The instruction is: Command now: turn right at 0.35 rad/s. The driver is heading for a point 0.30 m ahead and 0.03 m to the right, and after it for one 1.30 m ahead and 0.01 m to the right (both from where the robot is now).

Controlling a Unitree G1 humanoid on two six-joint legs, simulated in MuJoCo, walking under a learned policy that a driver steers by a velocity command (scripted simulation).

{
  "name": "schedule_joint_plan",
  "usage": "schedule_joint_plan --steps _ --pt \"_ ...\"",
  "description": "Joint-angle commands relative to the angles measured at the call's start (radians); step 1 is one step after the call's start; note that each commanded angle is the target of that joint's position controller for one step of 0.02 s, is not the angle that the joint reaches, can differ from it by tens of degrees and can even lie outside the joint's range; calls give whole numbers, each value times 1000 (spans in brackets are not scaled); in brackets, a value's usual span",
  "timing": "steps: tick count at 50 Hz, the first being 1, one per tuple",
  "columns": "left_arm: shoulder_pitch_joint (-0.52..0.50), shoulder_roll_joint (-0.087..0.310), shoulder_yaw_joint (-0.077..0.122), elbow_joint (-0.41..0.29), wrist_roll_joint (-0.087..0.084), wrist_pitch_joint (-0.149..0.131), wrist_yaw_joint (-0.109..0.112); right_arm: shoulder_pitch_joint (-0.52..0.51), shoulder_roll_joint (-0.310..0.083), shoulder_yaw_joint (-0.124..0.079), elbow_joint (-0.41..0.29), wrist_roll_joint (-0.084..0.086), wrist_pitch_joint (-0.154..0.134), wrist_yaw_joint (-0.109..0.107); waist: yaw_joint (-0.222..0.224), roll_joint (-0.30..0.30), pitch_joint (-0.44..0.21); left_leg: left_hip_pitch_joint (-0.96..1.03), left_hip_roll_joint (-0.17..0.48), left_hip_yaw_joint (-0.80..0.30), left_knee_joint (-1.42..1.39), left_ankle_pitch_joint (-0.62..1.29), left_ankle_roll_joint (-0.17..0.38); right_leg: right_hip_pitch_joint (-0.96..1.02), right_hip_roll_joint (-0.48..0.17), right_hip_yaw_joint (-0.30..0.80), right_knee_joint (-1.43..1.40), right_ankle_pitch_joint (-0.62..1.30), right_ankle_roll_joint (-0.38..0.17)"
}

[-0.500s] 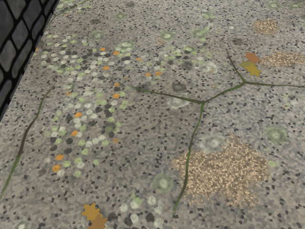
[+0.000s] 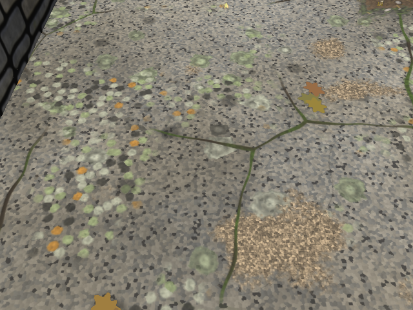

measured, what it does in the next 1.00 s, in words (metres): walks ahead: left foot, then right foot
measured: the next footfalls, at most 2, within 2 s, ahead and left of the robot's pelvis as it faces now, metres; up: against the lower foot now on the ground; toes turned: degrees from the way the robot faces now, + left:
left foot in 0.56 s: +0.12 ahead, +0.10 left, +0.00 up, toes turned -14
right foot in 0.96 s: +0.28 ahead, -0.13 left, +0.00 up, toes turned +6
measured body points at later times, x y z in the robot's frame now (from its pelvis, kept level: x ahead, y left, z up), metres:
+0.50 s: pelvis +0.04 -0.01 +0.02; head +0.05 -0.02 +0.47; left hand +0.22 +0.23 -0.08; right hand +0.12 -0.32 -0.08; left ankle +0.08 +0.12 -0.71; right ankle +0.02 -0.11 -0.73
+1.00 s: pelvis +0.17 -0.03 +0.00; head +0.20 -0.03 +0.45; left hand +0.39 +0.23 -0.07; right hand +0.23 -0.34 -0.11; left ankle +0.09 +0.11 -0.72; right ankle +0.24 -0.13 -0.73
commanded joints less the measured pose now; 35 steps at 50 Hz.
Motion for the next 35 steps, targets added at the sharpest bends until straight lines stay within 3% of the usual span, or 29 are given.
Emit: schedule_joint_plan --steps 1,3,4,5,6,7,8,9,10,12,13,15,18,23,25,27,28,29,30,31,32,35 --pt "-45 63 19 -94 -6 -8 -15 -53 -187 -54 -77 9 -7 -18 -13 160 -11 21 325 -242 -161 528 206 -89 -31 -51 86 -125 -18" --pt "0 63 23 -82 -8 -7 -27 -78 -199 -61 -79 25 2 -20 12 131 -40 -10 266 -143 -78 516 145 41 -8 -88 -88 61 -37" --pt "16 99 37 -85 -4 -8 -30 -32 -184 -60 -67 25 4 -17 9 66 -55 -48 198 -73 28 402 89 125 -9 -16 -206 218 -62" --pt "24 243 73 -107 1 -10 -21 -9 -136 -49 -100 -7 1 -14 -28 -220 -70 -240 39 66 302 101 -29 235 -215 363 -320 511 -180" --pt "105 228 60 -103 27 -22 -26 -112 -107 -37 -137 -12 -2 -17 51 -280 -124 -378 -72 -42 512 -333 -50 298 -348 596 -389 620 -342" --pt "89 192 44 -109 33 -41 -27 -79 -124 -42 -130 1 -3 -11 31 -158 -142 -394 -36 -119 637 -327 -44 305 -351 537 -376 599 -354" --pt "34 179 43 -123 21 -50 -22 -64 -136 -47 -113 10 -2 -6 6 -88 -121 -400 -14 -121 664 -251 -39 280 -301 439 -357 551 -309" --pt "-8 177 44 -132 4 -47 -14 -60 -146 -54 -99 6 -3 -9 -5 -37 -99 -417 3 -117 623 -172 -42 264 -258 377 -357 482 -262" --pt "-30 165 39 -137 -6 -41 -4 -71 -160 -61 -97 1 -4 -13 -8 -42 -96 -403 20 -123 581 -110 -47 252 -232 347 -363 447 -236" --pt "-24 154 34 -142 -4 -24 10 -64 -135 -57 -98 6 -9 -6 -12 -79 -110 -352 -5 -104 547 -47 -69 229 -184 310 -374 444 -231" --pt "-10 147 34 -141 -7 -20 16 -54 -128 -55 -100 9 -14 -1 -13 -83 -132 -346 -5 -98 482 -18 -73 247 -166 304 -390 323 -230" --pt "6 149 36 -144 -13 -17 25 -101 -124 -51 -115 12 -26 8 12 -112 -111 -353 -9 -87 329 12 -79 252 -151 352 -451 -4 -237" --pt "5 164 40 -149 -6 -17 33 -134 -129 -48 -126 16 -54 26 24 -152 -78 -311 -11 -85 176 15 -76 227 -165 405 -482 -146 -245" --pt "32 154 26 -129 3 -26 15 -114 -113 -32 -102 25 -100 59 46 -144 -53 -161 4 -17 24 72 -28 139 -183 383 -476 -184 -239" --pt "16 152 19 -127 2 -31 6 -75 -108 -27 -84 30 -113 65 16 -121 -31 -60 -5 7 -64 125 15 68 -179 361 -458 -231 -225" --pt "6 117 5 -127 8 -39 -2 6 -111 -27 -54 30 -121 65 -28 -91 -29 53 -6 -9 -127 99 53 6 -143 316 -396 -256 -189" --pt "-15 68 -11 -135 15 -45 -3 55 -130 -28 -46 24 -124 61 -45 -25 -18 101 74 -130 -198 54 83 -39 -92 241 -262 -176 -147" --pt "-18 17 -24 -153 24 -56 -1 101 -197 -36 -43 11 -121 56 -30 160 -32 177 227 -385 -312 22 157 -147 27 55 7 -109 -74" --pt "-77 82 -5 -205 16 -73 8 137 -282 -61 -32 -7 -116 70 -40 288 38 173 365 -678 -394 7 292 -338 71 -18 136 -240 -39" --pt "-84 141 13 -196 10 -84 13 115 -230 -49 -45 1 -119 73 -42 194 67 179 362 -680 -379 72 310 -386 17 28 239 -229 -23" --pt "-74 144 17 -182 11 -88 8 95 -192 -38 -53 8 -117 71 -30 159 46 200 313 -572 -347 193 272 -383 -7 34 272 -165 -12" --pt "-113 95 14 -178 25 -83 0 86 -188 -38 -69 20 -91 50 -34 130 -23 228 210 -378 -297 610 215 -327 -17 4 220 -28 35"
Keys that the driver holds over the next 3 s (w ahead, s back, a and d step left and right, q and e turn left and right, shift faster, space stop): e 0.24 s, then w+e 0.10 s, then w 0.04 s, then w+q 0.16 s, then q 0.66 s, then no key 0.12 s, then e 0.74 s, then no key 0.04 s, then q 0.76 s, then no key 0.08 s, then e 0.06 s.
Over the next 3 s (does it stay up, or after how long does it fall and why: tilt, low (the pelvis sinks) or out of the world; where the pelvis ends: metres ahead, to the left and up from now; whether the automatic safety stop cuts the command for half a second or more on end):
stays up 0.24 -0.01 0.01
